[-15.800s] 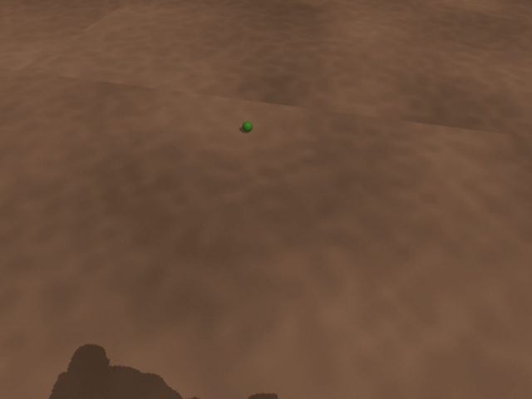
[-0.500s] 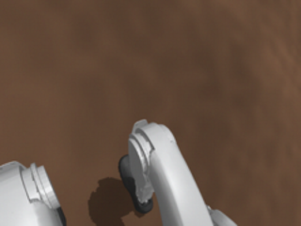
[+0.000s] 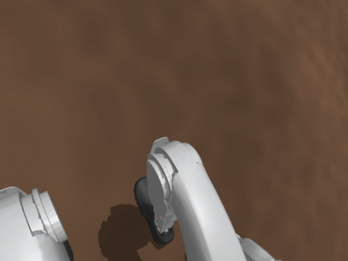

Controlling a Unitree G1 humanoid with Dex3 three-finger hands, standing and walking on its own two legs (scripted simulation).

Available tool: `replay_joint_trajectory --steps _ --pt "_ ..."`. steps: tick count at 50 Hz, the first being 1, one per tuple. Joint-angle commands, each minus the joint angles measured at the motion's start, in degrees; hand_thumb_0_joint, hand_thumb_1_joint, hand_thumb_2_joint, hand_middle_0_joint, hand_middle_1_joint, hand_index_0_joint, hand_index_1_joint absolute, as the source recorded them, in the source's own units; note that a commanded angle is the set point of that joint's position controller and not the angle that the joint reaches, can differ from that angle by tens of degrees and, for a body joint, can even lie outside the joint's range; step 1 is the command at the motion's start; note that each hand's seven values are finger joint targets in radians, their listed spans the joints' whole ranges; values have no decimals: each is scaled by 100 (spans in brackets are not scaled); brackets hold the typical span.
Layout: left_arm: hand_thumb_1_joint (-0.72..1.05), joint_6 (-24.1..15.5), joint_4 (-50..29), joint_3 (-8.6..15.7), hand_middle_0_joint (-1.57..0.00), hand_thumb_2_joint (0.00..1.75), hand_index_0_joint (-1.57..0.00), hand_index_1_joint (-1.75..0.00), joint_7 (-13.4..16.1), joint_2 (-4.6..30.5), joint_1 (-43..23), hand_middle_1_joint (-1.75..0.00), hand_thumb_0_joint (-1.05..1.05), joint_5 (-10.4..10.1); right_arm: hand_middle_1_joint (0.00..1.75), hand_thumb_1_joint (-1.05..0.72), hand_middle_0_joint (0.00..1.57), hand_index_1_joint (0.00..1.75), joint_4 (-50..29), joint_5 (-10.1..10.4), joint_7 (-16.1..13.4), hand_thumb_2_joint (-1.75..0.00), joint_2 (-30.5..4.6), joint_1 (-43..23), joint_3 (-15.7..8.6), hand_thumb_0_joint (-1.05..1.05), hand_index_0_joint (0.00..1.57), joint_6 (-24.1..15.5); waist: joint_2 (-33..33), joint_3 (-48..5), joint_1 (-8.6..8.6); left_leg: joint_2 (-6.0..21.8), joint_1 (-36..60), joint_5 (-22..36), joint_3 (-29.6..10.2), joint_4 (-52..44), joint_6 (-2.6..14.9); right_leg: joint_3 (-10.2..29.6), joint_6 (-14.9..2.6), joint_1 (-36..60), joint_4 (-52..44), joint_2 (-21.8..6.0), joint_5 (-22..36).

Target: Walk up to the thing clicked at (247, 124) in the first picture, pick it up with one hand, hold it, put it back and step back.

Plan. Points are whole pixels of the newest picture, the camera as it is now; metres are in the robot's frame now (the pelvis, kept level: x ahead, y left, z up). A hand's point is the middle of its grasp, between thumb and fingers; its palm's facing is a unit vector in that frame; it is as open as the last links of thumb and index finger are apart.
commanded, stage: close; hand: left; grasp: from above
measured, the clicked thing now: out of the picture +0.45 +0.33 -0.27
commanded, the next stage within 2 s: settle in 1.22 s
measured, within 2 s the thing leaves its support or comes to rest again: leaves its support in 1.60 s
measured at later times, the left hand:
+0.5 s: hand out of the picture +0.44 +0.32 -0.26, palm faces -0.45 -0.18 -0.88, open 10.3 cm
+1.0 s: hand out of the picture +0.44 +0.31 -0.26, palm faces -0.43 -0.18 -0.88, open 7.8 cm
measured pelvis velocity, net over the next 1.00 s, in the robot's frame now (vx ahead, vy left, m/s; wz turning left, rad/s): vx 0.00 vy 0.00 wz -0.01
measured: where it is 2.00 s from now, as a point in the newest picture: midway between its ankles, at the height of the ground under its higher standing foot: (115, 247)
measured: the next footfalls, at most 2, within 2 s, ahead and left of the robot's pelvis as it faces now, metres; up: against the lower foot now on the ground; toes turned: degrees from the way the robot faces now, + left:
none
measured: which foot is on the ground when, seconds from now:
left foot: down 0.00-1.00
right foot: down 0.00-1.00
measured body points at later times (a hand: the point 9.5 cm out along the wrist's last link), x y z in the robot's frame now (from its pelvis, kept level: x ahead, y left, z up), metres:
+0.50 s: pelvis +0.00 +0.00 +0.00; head +0.28 +0.13 +0.33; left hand +0.46 +0.32 -0.21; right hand +0.05 -0.25 -0.05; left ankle +0.06 +0.13 -0.27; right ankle +0.12 -0.13 -0.27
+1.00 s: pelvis +0.00 +0.00 +0.00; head +0.28 +0.13 +0.33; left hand +0.46 +0.32 -0.20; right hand +0.05 -0.25 -0.04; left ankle +0.06 +0.13 -0.27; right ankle +0.12 -0.13 -0.27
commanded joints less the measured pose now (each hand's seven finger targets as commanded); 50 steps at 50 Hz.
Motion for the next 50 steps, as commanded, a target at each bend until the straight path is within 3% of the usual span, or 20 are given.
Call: replay_joint_trajectory --steps 1,4,11,13,16,17,21,26,28,30,31,33,34,38,40,41,44,45,46,50 --pt "-16 -59 -747 91 -30 69 -33 -83 242 1200 -1423 -86 0 -22 30 -89 20 30 92 52 -58 -90 -1937 1107 -570 0 20 -8 3126 -3654 -270 140 2922 1336 674 -1578 53 -782 -549 2054 -1111 206 1548" --pt "-14 -37 -720 -89 -31 68 -35 -83 266 919 -1472 -87 0 18 30 -90 20 30 32 36 -28 -90 -1897 1031 -551 0 20 -41 3232 -3637 -318 152 3034 1341 626 -1579 16 -841 -557 1881 -1018 202 1549" --pt "-3 63 -533 191 -39 66 -43 -79 340 1258 -1365 -83 0 17 30 -89 20 30 98 61 -51 -90 -1949 1119 -536 0 20 -37 3055 -3561 -301 147 2848 1379 643 -1615 37 -798 -542 1997 -1091 193 1574" --pt "-2 100 -452 40 -40 62 -44 -77 254 1043 -1390 -81 0 2 30 -90 20 30 62 69 -40 -90 -1929 1068 -557 0 20 -46 3056 -3436 -367 159 2900 1357 622 -1596 27 -822 -545 1871 -1032 189 1557" --pt "0 61 -498 -34 -41 59 -46 -76 197 1060 -1433 -81 0 -87 30 -90 20 30 -5 102 -83 -90 -1967 1038 -553 0 20 -23 2932 -3447 -396 155 2739 1208 656 -1573 72 -762 -534 2045 -1162 201 1492" --pt "3 32 -624 114 -43 60 -48 -76 212 1246 -1474 -81 0 -85 30 -90 20 30 11 90 -89 -90 -1916 1113 -491 0 20 -13 2986 -3549 -338 153 2799 1265 623 -1611 62 -798 -535 2050 -1142 187 1508" --pt "12 -42 -645 -43 -49 56 -54 -73 150 1093 -1427 -79 0 -89 30 -89 20 30 -22 87 -88 -90 -1952 1052 -501 0 20 -28 3039 -3420 -371 161 2864 1212 594 -1595 39 -836 -530 1901 -1059 173 1458" --pt "18 -122 -717 67 -54 51 -59 -68 307 1277 -1432 -74 0 -10 30 -89 20 30 20 64 -93 -90 -1911 1031 -419 0 20 2 3186 -3690 -302 178 3027 1498 580 -1576 8 -844 -537 2067 -1038 196 1700" --pt "21 -97 -615 -62 -56 50 -61 -67 310 1051 -1388 -73 0 -16 30 -89 20 30 30 13 -69 -90 -1952 1084 -462 0 20 -14 3133 -3433 -408 173 2951 1394 618 -1575 14 -860 -522 2014 -1067 207 1640" --pt "25 -95 -684 85 -60 51 -65 -66 372 1319 -1446 -71 0 -14 30 -89 20 30 22 28 -89 -90 -1975 1060 -447 0 20 3 3144 -3592 -340 173 2986 1426 613 -1597 18 -829 -539 2108 -1113 218 1651" --pt "26 -89 -600 -90 -60 51 -65 -66 361 1105 -1407 -71 0 -16 30 -90 20 30 -44 32 -93 -90 -1961 965 -456 0 20 -5 3094 -3488 -370 180 2894 1309 641 -1576 30 -799 -541 2138 -1144 233 1581" --pt "29 -77 -745 132 -62 48 -67 -65 419 1351 -1480 -71 0 -16 30 -89 20 30 37 33 -80 -90 -1947 1098 -419 0 20 -25 3131 -3582 -332 179 2956 1409 596 -1589 18 -849 -530 2089 -1101 202 1639" --pt "30 -54 -561 -45 -63 47 -68 -63 413 1109 -1389 -69 0 -27 30 -89 20 30 3 18 -82 -90 -1965 1004 -453 0 20 -25 3078 -3521 -375 183 2904 1331 618 -1574 21 -815 -542 2106 -1114 229 1593" --pt "39 14 -546 -28 -70 44 -75 -60 414 1136 -1394 -66 0 -47 30 -90 20 30 -18 12 -60 -90 -1994 1082 -465 0 20 -60 3027 -3497 -429 176 2910 1389 657 -1512 46 -794 -509 2189 -1160 234 1681" --pt "40 29 -615 179 -72 47 -77 -60 454 1451 -1429 -65 0 -65 30 -90 20 30 28 43 -73 -90 -1984 1121 -407 0 20 -58 3008 -3601 -356 188 2917 1443 601 -1566 37 -814 -508 2264 -1165 211 1706" --pt "43 51 -577 39 -74 46 -79 -61 418 1256 -1409 -66 0 -59 30 -90 20 30 -53 47 -76 -90 -1999 1010 -454 0 20 -62 2996 -3564 -362 183 2892 1368 623 -1568 38 -803 -522 2193 -1149 230 1636" --pt "48 62 -663 53 -78 47 -83 -60 387 1301 -1503 -66 0 -102 30 -90 20 30 -28 68 -96 -90 -2001 972 -472 0 20 -66 3116 -3548 -342 196 2926 1260 592 -1639 12 -813 -541 2098 -1138 216 1515" --pt "48 51 -765 -131 -78 45 -83 -59 352 1128 -1578 -64 0 -107 30 -90 20 30 -61 79 -86 -90 -1952 943 -449 0 20 -61 3188 -3499 -353 197 2910 1248 625 -1610 22 -779 -550 2122 -1159 242 1521" --pt "49 76 -474 147 -78 43 -83 -59 370 1368 -1329 -64 0 -122 30 -90 20 30 0 53 -92 -90 -1992 1041 -447 0 20 -58 2966 -3495 -378 185 2853 1249 600 -1591 42 -839 -513 2131 -1186 206 1540" --pt "56 38 -571 96 -84 45 -89 -58 305 1320 -1376 -63 0 -67 30 -89 20 30 -20 51 -85 -90 -2014 1055 -460 0 20 -42 3111 -3416 -389 185 2904 1335 588 -1637 18 -843 -527 2061 -1127 204 1566"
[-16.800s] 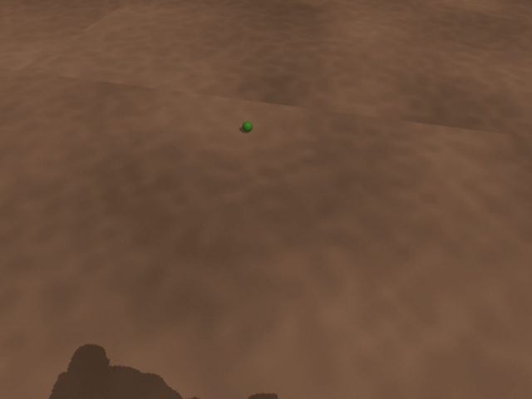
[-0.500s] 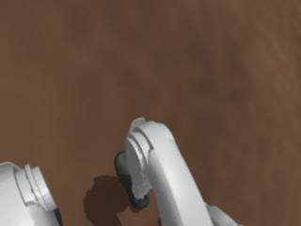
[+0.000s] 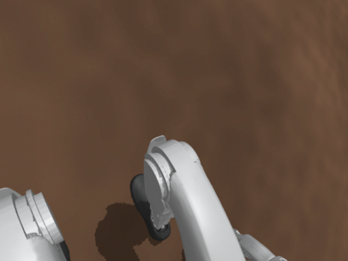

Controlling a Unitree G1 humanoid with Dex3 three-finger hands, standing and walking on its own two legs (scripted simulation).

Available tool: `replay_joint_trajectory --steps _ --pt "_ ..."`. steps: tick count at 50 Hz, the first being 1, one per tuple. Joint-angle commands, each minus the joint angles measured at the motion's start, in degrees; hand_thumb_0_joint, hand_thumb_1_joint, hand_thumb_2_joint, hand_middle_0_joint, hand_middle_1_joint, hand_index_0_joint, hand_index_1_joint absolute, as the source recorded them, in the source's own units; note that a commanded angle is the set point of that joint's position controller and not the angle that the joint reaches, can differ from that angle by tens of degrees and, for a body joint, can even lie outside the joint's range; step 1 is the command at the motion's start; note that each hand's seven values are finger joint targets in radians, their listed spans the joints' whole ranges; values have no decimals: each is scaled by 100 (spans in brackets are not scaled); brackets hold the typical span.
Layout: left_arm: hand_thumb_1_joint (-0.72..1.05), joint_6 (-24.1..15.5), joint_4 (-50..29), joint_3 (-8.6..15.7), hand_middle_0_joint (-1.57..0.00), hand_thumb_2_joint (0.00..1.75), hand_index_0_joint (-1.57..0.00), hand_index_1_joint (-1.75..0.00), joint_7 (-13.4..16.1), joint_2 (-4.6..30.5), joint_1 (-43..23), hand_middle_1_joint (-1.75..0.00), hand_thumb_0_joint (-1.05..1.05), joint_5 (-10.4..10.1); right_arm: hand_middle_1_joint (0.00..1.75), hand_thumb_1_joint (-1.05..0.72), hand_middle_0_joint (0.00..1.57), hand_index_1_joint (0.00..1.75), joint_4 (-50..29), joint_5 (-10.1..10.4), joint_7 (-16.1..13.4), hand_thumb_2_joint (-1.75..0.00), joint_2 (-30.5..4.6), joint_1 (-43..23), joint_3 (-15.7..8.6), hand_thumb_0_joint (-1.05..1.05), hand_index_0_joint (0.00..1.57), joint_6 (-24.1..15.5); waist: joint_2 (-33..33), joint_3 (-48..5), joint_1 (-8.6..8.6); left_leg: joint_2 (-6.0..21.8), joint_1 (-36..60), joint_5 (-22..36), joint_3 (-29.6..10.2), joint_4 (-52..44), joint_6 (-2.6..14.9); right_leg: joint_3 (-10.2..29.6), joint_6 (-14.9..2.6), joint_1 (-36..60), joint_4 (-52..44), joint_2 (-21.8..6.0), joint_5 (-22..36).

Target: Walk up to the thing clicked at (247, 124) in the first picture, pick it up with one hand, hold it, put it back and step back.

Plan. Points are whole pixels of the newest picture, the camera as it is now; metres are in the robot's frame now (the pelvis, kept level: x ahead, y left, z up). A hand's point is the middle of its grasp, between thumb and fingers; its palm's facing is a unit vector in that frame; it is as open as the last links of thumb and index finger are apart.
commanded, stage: close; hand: left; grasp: from above
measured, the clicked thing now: out of the picture +0.46 +0.33 -0.28
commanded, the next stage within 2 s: settle in 0.22 s
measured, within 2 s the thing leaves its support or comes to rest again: leaves its support in 0.60 s
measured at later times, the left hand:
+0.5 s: hand out of the picture +0.44 +0.32 -0.26, palm faces -0.44 -0.18 -0.88, open 6.3 cm
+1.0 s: hand out of the picture +0.44 +0.34 -0.17, palm faces -0.43 -0.14 -0.89, open 6.1 cm
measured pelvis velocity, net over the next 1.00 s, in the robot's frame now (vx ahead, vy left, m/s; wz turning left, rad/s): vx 0.00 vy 0.00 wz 0.07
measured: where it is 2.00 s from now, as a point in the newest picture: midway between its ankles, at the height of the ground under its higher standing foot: (112, 244)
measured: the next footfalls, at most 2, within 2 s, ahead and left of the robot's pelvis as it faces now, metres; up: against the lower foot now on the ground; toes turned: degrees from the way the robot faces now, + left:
none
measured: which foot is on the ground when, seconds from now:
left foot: down 0.00-1.00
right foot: down 0.00-1.00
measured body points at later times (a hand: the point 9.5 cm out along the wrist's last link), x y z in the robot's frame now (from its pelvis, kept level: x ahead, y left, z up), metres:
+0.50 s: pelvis +0.00 +0.00 +0.00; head +0.28 +0.13 +0.32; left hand +0.46 +0.32 -0.21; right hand +0.05 -0.25 -0.05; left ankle +0.06 +0.13 -0.27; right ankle +0.12 -0.13 -0.27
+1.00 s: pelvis +0.00 +0.00 +0.01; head +0.24 +0.11 +0.38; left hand +0.46 +0.34 -0.12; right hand +0.09 -0.26 -0.08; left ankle +0.06 +0.13 -0.27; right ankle +0.12 -0.13 -0.27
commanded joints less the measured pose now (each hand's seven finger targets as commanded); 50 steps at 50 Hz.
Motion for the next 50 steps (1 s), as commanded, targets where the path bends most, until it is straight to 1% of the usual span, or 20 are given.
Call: replay_joint_trajectory --steps 1,5,7,11,12,16,18,23,25,26,28,31,33,36,39,41,42,44,46,50 --pt "58 6 -575 50 -85 43 -91 -57 177 1226 -1359 -63 0 -27 30 -89 20 30 107 3 -38 -90 -1869 1114 -491 0 20 -7 3102 -3544 -336 148 2833 1275 607 -1522 31 -816 -512 2001 -991 164 1474" --pt "64 -25 -530 -104 -89 43 -95 -56 158 1147 -1365 -62 0 -32 30 -89 20 30 67 7 -66 -90 -1952 1047 -537 0 20 -22 2994 -3372 -381 144 2724 1045 648 -1502 51 -776 -505 1935 -1058 172 1324" --pt "67 -53 -575 37 -93 46 -98 -56 205 1349 -1383 -61 0 -16 30 -89 20 30 126 13 -82 -90 -1939 1144 -496 0 20 -6 3071 -3596 -346 152 2824 1264 616 -1524 39 -781 -514 2096 -1058 179 1479" --pt "76 -85 -487 -46 -99 46 -104 -57 222 1253 -1400 -62 0 -73 30 -89 20 30 116 12 -106 -90 -1942 1053 -486 0 20 -11 2984 -3397 -375 158 2681 1069 625 -1532 42 -777 -504 2013 -1087 175 1336" --pt "77 -83 -482 10 -100 45 -105 -56 228 1302 -1328 -61 0 -45 30 -89 20 30 85 -20 -99 -90 -1951 1144 -487 0 20 1 2976 -3487 -367 154 2751 1184 646 -1522 53 -778 -495 2132 -1127 194 1432" --pt "81 -82 -513 -100 -103 45 -108 -55 221 1241 -1352 -60 0 -60 30 -89 20 30 53 -26 -100 -90 -1968 1114 -459 0 20 -25 2949 -3505 -431 162 2846 1249 640 -1474 51 -774 -482 2173 -1096 190 1521" --pt "71 -65 -507 -81 -102 47 -107 -53 229 1274 -1383 -58 0 -77 30 -91 20 30 78 -7 -109 -90 -1955 1113 -466 0 20 -29 2983 -3542 -396 160 2839 1259 654 -1470 48 -767 -485 2171 -1100 192 1535" --pt "70 -1 -740 57 -102 46 -107 -52 116 1465 -1468 -57 0 -124 30 -91 20 30 125 4 -143 -90 -1959 1160 -521 0 20 1 3275 -3741 -306 171 2965 1263 645 -1588 14 -760 -526 2200 -1105 191 1482" --pt "71 13 -1024 -50 -103 47 -107 -52 44 1389 -1586 -56 0 -108 30 -91 20 30 74 16 -133 -90 -1931 1134 -531 0 20 8 3352 -3834 -329 154 2972 1325 715 -1515 40 -709 -522 2290 -1125 193 1570" --pt "72 9 -1353 185 -103 47 -108 -53 69 1656 -1706 -58 0 -149 30 -91 20 30 123 44 -146 -90 -1938 1186 -546 0 20 19 3432 -4079 -209 156 3078 1458 687 -1498 28 -731 -515 2293 -1085 164 1673" --pt "71 52 -1408 -48 -103 46 -108 -51 -16 1260 -1523 -55 0 -133 30 -91 20 30 137 51 -110 -90 -1807 1122 -563 0 20 17 3674 -4130 -179 152 3215 1587 716 -1548 -9 -717 -564 2184 -994 166 1734" --pt "76 167 -1570 83 -106 46 -111 -50 -91 1260 -1240 -55 0 -153 30 -91 20 30 132 109 -105 -90 -1816 1157 -720 0 20 77 3741 -4296 -6 136 3253 1603 748 -1641 -20 -688 -587 2143 -1037 192 1713" --pt "79 236 -2103 81 -109 48 -113 -50 -161 1164 -1383 -55 0 -168 30 -90 20 30 176 154 -78 -90 -1742 1196 -803 0 20 132 3940 -4595 124 117 3356 1677 778 -1691 -31 -659 -623 2047 -989 162 1738" --pt "77 394 -2142 -23 -107 46 -112 -50 -354 755 -1293 -54 0 -287 30 -90 20 30 252 272 -15 -90 -1666 1202 -946 0 20 162 3804 -4423 136 86 3211 1558 814 -1712 -6 -625 -629 1669 -984 142 1608" --pt "80 489 -2631 54 -109 47 -114 -50 -550 620 -1181 -55 0 -380 30 -90 20 30 299 407 -29 -90 -1606 1310 -1124 0 20 304 3896 -4903 406 24 3279 1645 874 -1875 -8 -550 -659 1737 -1013 94 1652" --pt "81 583 -2479 -112 -110 47 -115 -50 -777 279 -1004 -55 0 -398 30 -90 20 30 335 473 -9 -90 -1522 1339 -1195 0 20 395 3570 -4660 389 20 3064 1602 917 -1833 48 -501 -641 1607 -1070 98 1631" --pt "82 575 -2488 -147 -110 48 -115 -52 -876 194 -1174 -57 0 -415 30 -90 20 30 323 531 -9 -90 -1519 1420 -1253 0 20 431 3343 -4602 282 -7 2911 1424 896 -1853 74 -489 -645 1520 -1089 78 1481" --pt "80 550 -2660 -198 -110 52 -114 -54 -1063 31 -1142 -58 0 -506 30 -90 20 30 307 612 -53 -90 -1497 1431 -1345 0 20 521 3288 -4648 395 -30 2887 1245 912 -1951 82 -441 -651 1483 -1162 48 1318" --pt "79 526 -2759 -295 -111 51 -115 -54 -1247 -87 -1101 -57 0 -486 30 -91 20 30 305 652 -83 -90 -1408 1470 -1384 0 20 602 3114 -4752 460 -43 2880 1168 953 -1961 101 -366 -655 1600 -1216 45 1225" --pt "79 411 -3138 -308 -111 55 -114 -55 -1494 -150 -1371 -58 0 -548 30 -91 20 30 270 733 -186 -90 -1336 1524 -1493 0 20 761 2944 -4878 474 -99 2932 1135 1008 -2056 106 -288 -657 1616 -1296 -25 1166"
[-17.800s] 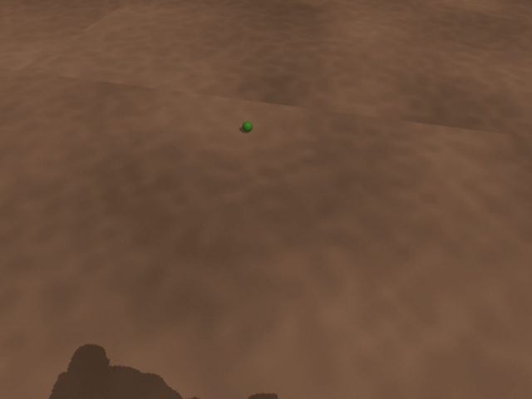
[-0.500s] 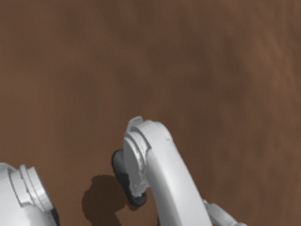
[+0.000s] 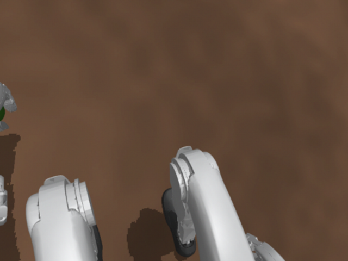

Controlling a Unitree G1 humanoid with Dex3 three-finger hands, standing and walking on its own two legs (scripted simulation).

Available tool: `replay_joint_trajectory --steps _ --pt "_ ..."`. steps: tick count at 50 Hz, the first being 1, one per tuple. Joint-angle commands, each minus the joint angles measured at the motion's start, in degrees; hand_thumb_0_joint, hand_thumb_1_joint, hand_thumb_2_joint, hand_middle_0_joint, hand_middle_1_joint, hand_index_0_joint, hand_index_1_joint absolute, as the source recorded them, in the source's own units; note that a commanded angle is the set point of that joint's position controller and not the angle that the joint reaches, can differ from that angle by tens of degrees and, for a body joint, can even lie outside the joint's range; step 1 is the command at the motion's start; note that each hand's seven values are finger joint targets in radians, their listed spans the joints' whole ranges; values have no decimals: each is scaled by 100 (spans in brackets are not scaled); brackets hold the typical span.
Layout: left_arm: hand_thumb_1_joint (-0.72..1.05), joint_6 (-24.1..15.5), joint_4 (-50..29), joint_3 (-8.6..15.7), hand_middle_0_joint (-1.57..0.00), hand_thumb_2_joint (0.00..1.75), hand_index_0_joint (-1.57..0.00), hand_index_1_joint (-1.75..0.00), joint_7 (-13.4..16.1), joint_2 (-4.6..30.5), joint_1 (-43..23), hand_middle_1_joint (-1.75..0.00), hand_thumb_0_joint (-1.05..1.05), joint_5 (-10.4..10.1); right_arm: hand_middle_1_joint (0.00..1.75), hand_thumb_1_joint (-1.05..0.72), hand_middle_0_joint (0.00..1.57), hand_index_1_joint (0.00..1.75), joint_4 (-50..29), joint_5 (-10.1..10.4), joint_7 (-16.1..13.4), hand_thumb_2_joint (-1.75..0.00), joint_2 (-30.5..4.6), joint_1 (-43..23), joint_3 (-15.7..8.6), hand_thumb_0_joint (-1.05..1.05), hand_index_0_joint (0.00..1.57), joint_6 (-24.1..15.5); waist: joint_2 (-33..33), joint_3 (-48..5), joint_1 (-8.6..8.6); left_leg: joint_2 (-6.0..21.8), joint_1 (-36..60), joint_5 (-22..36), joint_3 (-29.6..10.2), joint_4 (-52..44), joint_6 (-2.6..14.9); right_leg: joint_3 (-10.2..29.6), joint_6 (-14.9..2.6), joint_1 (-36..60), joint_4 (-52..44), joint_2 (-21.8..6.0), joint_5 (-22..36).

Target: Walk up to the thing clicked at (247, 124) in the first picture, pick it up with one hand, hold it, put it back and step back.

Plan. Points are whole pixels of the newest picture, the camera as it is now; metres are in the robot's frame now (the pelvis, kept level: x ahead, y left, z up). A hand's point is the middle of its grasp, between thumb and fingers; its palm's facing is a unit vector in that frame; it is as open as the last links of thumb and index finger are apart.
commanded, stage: settle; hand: left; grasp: from above
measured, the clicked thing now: out of the picture +0.47 +0.33 -0.20
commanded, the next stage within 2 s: lift in 0.26 s
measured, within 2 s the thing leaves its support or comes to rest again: neither
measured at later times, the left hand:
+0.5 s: hand out of the picture +0.45 +0.31 -0.13, palm faces -0.44 -0.10 -0.89, open 6.1 cm
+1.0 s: hand out of the picture +0.39 +0.32 +0.00, palm faces -0.44 -0.12 -0.89, open 6.3 cm
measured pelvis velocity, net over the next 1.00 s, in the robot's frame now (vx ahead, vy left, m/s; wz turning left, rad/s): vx -0.01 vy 0.00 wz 0.12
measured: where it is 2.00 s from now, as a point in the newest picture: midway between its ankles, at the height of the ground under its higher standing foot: (140, 250)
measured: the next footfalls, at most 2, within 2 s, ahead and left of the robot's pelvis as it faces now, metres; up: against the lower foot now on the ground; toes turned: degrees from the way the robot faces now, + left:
none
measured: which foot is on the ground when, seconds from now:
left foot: down 0.00-1.00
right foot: down 0.00-1.00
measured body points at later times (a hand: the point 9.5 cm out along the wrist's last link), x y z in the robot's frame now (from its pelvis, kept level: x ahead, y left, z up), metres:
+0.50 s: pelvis -0.01 -0.01 +0.02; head +0.22 +0.07 +0.40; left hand +0.47 +0.31 -0.07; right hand +0.05 -0.28 -0.08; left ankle +0.07 +0.13 -0.29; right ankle +0.11 -0.13 -0.29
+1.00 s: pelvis -0.01 +0.00 +0.11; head +0.18 +0.06 +0.52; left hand +0.41 +0.32 +0.05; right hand +0.12 -0.27 -0.01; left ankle +0.06 +0.13 -0.29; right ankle +0.11 -0.13 -0.29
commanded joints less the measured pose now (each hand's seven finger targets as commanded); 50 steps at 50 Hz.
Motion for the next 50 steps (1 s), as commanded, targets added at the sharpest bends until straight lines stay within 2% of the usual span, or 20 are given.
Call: replay_joint_trajectory --steps 1,5,8,10,12,13,15,17,18,19,20,21,26,28,32,34,35,37,41,50 --pt "77 -129 -1259 79 -110 57 -113 -55 -18 1131 -2124 -58 0 -22 30 -91 20 30 34 101 -179 -90 -1635 1261 -618 0 20 144 2113 -3802 -240 -45 3035 1044 553 -1590 75 -633 -567 1785 -1232 164 1275" --pt "76 -229 -1327 141 -109 53 -112 -53 -101 1190 -2130 -56 0 43 30 -91 20 30 -3 112 -318 -90 -1499 1272 -648 0 20 275 2025 -3956 -116 -90 2991 1138 729 -1576 98 -500 -559 2032 -1337 157 1292" --pt "75 -261 -1481 234 -108 56 -111 -55 -138 1317 -2198 -58 0 111 30 -91 20 30 10 130 -401 -90 -1419 1309 -675 0 20 381 2013 -4345 -28 -100 3126 1339 783 -1603 107 -426 -539 2283 -1337 145 1467" --pt "77 -232 -1213 179 -108 56 -112 -56 -168 1177 -1990 -60 0 118 30 -90 20 30 -11 121 -441 -90 -1363 1269 -685 0 20 430 1949 -4169 -27 -94 3109 1330 813 -1660 113 -407 -536 2275 -1375 150 1466" --pt "76 -250 -1406 280 -108 58 -111 -56 -173 1345 -2255 -59 0 128 30 -90 20 30 1 139 -506 -90 -1412 1306 -713 0 20 489 1974 -4308 -7 -132 3096 1250 819 -1711 119 -418 -550 2205 -1419 117 1365" --pt "77 -241 -1138 225 -108 57 -111 -57 -223 1291 -2088 -60 0 124 30 -90 20 30 -22 127 -523 -90 -1369 1260 -720 0 20 503 1855 -4108 -46 -105 3004 1129 817 -1698 127 -363 -564 2206 -1446 144 1202" --pt "76 -270 -1289 236 -109 59 -112 -56 -261 1337 -2245 -58 0 114 30 -90 20 30 -17 120 -581 -90 -1354 1290 -726 0 20 547 1801 -4117 -25 -114 2900 991 844 -1712 133 -289 -581 2274 -1544 152 966" --pt "77 -272 -1423 288 -110 50 -115 -57 -280 1410 -2258 -62 0 104 30 -93 20 30 -14 132 -636 -91 -1334 1298 -718 0 20 569 1784 -4254 40 -116 2972 1060 880 -1733 152 -287 -551 2356 -1584 127 1069" --pt "70 -242 -1370 266 -102 53 -107 -49 -306 1302 -2104 -54 0 100 30 -88 20 30 -30 147 -646 -89 -1372 1314 -746 0 20 573 1799 -4247 78 -131 3109 1144 888 -1799 140 -352 -557 2302 -1587 101 1198" --pt "72 -242 -1488 223 -105 47 -110 -56 -338 1299 -2160 -61 0 94 30 -93 20 30 -45 163 -657 -91 -1326 1273 -752 0 20 594 1921 -4413 110 -101 3173 1197 886 -1807 128 -282 -579 2363 -1548 126 1214" --pt "65 -220 -1416 258 -97 51 -102 -50 -366 1282 -2093 -53 0 64 30 -89 20 30 -32 177 -675 -89 -1363 1344 -773 0 20 613 1831 -4345 82 -128 3158 1186 892 -1848 140 -312 -572 2347 -1605 108 1225" --pt "70 -210 -1590 270 -103 45 -108 -55 -391 1321 -2111 -61 0 42 30 -93 20 30 -49 207 -694 -91 -1326 1332 -798 0 20 630 1910 -4413 139 -134 3192 1150 894 -1966 137 -320 -568 2372 -1609 99 1201" --pt "70 -66 -1939 312 -100 50 -105 -57 -637 1268 -1931 -62 0 -117 30 -92 20 30 -97 327 -773 -90 -1345 1361 -957 0 20 737 2069 -4637 288 -158 3574 1084 881 -2270 118 -329 -615 2251 -1693 48 1152" --pt "72 -27 -2068 259 -101 48 -106 -55 -764 1168 -1763 -61 0 -142 30 -91 20 30 -97 372 -813 -90 -1318 1390 -1005 0 20 775 1931 -4534 321 -156 3630 1109 914 -2328 135 -292 -606 2309 -1828 33 1185" --pt "72 -39 -2785 272 -101 53 -106 -59 -961 1111 -1644 -65 0 -285 30 -91 20 30 -166 467 -891 -90 -1217 1399 -1128 0 20 843 1916 -4856 458 -164 3809 995 985 -2561 172 -160 -586 2571 -2082 14 1059" --pt "70 -20 -2861 160 -99 53 -105 -59 -1062 889 -1378 -64 0 -366 30 -91 20 30 -188 510 -921 -90 -1179 1425 -1163 0 20 862 1634 -4727 431 -156 3825 982 981 -2657 193 -150 -572 2688 -2256 13 1062" --pt "69 -22 -3033 237 -99 53 -104 -58 -1097 1039 -1333 -63 0 -366 30 -91 20 30 -229 536 -945 -90 -1197 1416 -1179 0 20 881 1571 -4709 476 -168 3802 952 977 -2725 202 -137 -582 2730 -2341 8 988" --pt "68 -21 -3419 254 -98 53 -103 -59 -1169 1033 -1246 -65 0 -467 30 -91 20 30 -287 588 -988 -90 -1148 1368 -1219 0 20 903 1674 -4930 595 -152 4077 891 947 -2955 197 -105 -567 2869 -2424 -5 972" --pt "69 37 -3579 90 -98 57 -103 -62 -1301 615 -737 -67 0 -591 30 -91 20 30 -340 692 -1053 -90 -1095 1316 -1272 0 20 918 1598 -4722 630 -127 4384 938 795 -3355 181 -128 -551 2891 -2585 -30 1104" --pt "70 241 -4552 -1 -97 55 -103 -62 -1457 381 -88 -69 0 -832 30 -91 20 30 -506 845 -1251 -90 -953 1058 -1363 0 20 946 1362 -4710 833 -87 5263 756 772 -4301 180 -3 -500 3757 -3451 -28 1000"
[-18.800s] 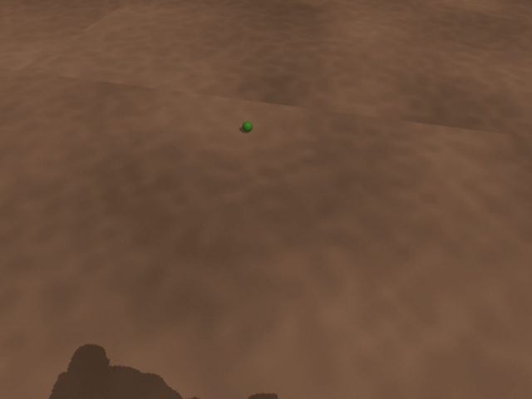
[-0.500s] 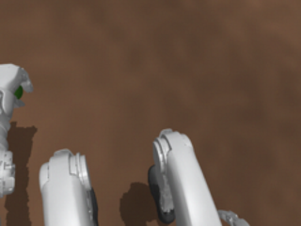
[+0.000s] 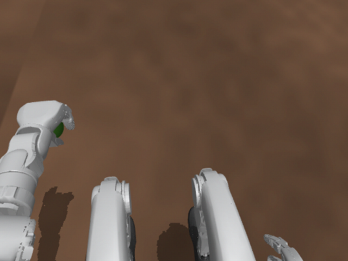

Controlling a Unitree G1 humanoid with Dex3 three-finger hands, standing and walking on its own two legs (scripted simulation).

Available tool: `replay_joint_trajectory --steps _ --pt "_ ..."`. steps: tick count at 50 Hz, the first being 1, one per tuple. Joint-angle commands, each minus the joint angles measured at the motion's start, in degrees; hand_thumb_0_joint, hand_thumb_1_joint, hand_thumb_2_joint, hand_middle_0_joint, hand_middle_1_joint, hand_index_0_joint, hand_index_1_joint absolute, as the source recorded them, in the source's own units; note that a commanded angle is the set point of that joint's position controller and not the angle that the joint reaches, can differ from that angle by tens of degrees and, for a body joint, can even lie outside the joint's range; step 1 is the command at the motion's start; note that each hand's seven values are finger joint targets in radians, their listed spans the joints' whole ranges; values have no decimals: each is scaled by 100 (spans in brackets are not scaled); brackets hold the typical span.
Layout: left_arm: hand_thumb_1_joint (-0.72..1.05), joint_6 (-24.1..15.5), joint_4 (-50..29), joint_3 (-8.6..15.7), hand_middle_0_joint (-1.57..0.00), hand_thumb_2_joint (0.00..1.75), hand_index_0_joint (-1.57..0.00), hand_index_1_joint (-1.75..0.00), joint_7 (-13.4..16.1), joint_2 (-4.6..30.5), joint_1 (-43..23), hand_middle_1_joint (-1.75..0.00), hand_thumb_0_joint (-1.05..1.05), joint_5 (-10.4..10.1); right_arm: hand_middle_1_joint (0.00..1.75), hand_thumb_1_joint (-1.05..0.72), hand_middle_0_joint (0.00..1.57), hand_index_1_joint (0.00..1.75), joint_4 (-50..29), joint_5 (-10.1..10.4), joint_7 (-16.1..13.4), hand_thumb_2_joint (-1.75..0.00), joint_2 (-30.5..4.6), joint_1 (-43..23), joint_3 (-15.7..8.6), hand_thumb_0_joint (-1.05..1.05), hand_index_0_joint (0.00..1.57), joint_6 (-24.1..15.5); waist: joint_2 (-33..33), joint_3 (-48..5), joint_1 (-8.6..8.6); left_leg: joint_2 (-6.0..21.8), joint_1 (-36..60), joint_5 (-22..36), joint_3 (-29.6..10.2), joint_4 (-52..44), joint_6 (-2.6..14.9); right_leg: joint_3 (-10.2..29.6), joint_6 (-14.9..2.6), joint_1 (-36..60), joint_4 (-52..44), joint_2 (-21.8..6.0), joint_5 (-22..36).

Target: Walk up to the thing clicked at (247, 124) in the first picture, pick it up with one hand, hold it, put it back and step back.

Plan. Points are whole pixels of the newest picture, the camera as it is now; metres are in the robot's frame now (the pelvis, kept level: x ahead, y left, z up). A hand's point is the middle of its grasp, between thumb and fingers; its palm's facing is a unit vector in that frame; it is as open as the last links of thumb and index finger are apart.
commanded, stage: lift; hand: left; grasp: from above
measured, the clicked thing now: (48, 127) +0.45 +0.29 -0.13
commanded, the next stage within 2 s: hold in 1.04 s
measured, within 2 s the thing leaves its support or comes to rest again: neither
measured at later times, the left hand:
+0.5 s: hand out of the picture +0.37 +0.25 +0.11, palm faces -0.44 -0.10 -0.89, open 6.5 cm
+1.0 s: hand out of the picture +0.38 +0.24 +0.21, palm faces -0.44 -0.11 -0.89, open 6.5 cm
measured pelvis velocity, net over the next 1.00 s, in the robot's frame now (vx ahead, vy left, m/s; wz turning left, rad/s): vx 0.07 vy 0.00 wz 0.05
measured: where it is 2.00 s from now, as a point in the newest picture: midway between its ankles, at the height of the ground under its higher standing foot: (164, 254)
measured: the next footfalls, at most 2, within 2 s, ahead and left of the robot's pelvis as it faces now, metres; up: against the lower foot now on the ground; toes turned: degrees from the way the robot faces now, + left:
none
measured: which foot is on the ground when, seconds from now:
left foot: down 0.00-1.00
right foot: down 0.00-1.00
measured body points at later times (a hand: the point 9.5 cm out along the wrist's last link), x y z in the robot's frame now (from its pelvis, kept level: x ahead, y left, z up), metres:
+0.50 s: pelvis +0.02 +0.00 +0.18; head +0.13 +0.01 +0.62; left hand +0.39 +0.26 +0.16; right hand +0.14 -0.26 +0.06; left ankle +0.09 +0.12 -0.40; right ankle +0.10 -0.14 -0.40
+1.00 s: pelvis +0.07 +0.00 +0.29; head +0.13 +0.00 +0.73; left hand +0.40 +0.24 +0.26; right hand +0.16 -0.27 +0.16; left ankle +0.09 +0.12 -0.40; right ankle +0.10 -0.14 -0.40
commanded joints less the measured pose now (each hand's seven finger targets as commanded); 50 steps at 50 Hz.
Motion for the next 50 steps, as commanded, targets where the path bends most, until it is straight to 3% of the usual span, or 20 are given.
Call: replay_joint_trajectory --steps 1,5,7,10,11,12,15,18,19,22,27,33,36,42,50 --pt "71 99 -1708 405 -97 54 -104 -62 234 1403 -1761 -69 0 -120 30 -91 20 30 -284 57 -191 -90 -1134 808 -458 0 20 -107 1015 -3797 -22 -95 3609 412 124 -2202 119 -390 -458 2261 -1702 194 799" --pt "69 248 -1903 308 -97 57 -102 -65 227 1145 -1355 -70 0 -146 30 -91 20 30 -308 102 -295 -90 -1009 686 -470 0 20 -99 789 -3635 -5 -109 3992 528 202 -2599 128 -307 -433 2791 -2256 185 854" --pt "70 329 -1975 389 -97 55 -103 -64 216 1219 -1092 -70 0 -163 30 -91 20 30 -311 139 -350 -90 -975 615 -463 0 20 -94 749 -3514 83 -102 4260 594 222 -2903 120 -268 -427 3143 -2528 188 886" --pt "68 427 -2171 305 -96 57 -101 -64 163 1017 -825 -69 0 -234 30 -90 20 30 -303 182 -435 -90 -946 490 -468 0 20 -94 836 -3214 132 -44 4736 386 104 -3498 78 -275 -410 3357 -2855 182 767" --pt "69 459 -2297 162 -97 54 -102 -62 161 841 -751 -68 0 -247 30 -90 20 30 -315 194 -463 -90 -888 453 -457 0 20 -102 788 -3217 116 -52 4893 334 136 -3627 81 -264 -410 3576 -3054 207 729" --pt "68 486 -2435 245 -97 54 -102 -61 177 930 -764 -66 0 -267 30 -90 20 30 -327 219 -489 -90 -903 437 -452 0 20 -112 744 -3237 131 -54 5051 294 114 -3792 77 -238 -411 3754 -3195 204 708" --pt "68 548 -2507 190 -98 57 -102 -61 182 823 -518 -66 0 -297 30 -90 20 30 -282 250 -569 -90 -809 370 -410 0 20 -151 577 -3006 129 -72 5370 425 196 -4115 83 -160 -407 4287 -3667 219 757" --pt "66 544 -2400 153 -97 56 -101 -62 164 808 -363 -67 0 -291 30 -91 20 30 -224 290 -671 -90 -761 377 -388 0 20 -216 438 -2588 135 -73 5685 562 248 -4494 81 -70 -404 4728 -4149 215 807" --pt "63 531 -2264 67 -95 56 -99 -61 147 654 -271 -64 0 -306 30 -90 20 30 -175 291 -699 -90 -749 372 -376 0 20 -249 423 -2381 135 -48 5803 552 199 -4670 62 -67 -405 4772 -4239 214 824" --pt "66 501 -2047 -58 -96 56 -100 -62 161 402 -39 -67 0 -327 30 -90 20 30 -154 312 -752 -90 -687 378 -374 0 20 -337 245 -2166 184 -32 6185 676 172 -5059 48 -28 -414 5171 -4660 221 887" --pt "66 488 -1845 -165 -98 58 -101 -62 258 293 91 -65 0 -332 30 -90 20 30 -131 335 -801 -90 -645 378 -379 0 20 -471 180 -1785 250 -92 6631 764 304 -5632 45 99 -417 5886 -5430 226 923" --pt "67 495 -1714 -264 -98 57 -102 -61 471 156 -206 -65 0 -233 30 -90 20 30 11 296 -821 -90 -636 500 -385 0 20 -548 226 -1645 250 -94 7370 1261 351 -6239 20 98 -387 6565 -6001 240 1414" --pt "66 537 -1483 -224 -97 58 -101 -61 560 141 114 -65 0 -194 30 -90 20 30 44 295 -805 -90 -654 553 -409 0 20 -547 118 -1599 346 -118 7745 1600 415 -6509 14 110 -385 6971 -6309 230 1683" --pt "66 636 -1514 -259 -98 62 -102 -63 651 84 -8 -66 0 -214 30 -90 20 30 95 275 -767 -90 -649 606 -429 0 20 -508 53 -1581 360 -136 8393 2341 470 -6914 12 152 -333 7700 -6800 208 2413" --pt "62 651 -1397 -379 -97 64 -100 -64 530 -90 247 -67 0 -292 30 -90 20 30 38 280 -720 -90 -642 560 -448 0 20 -444 -96 -1193 383 -163 8890 2593 513 -7518 17 160 -306 8265 -7420 177 2641"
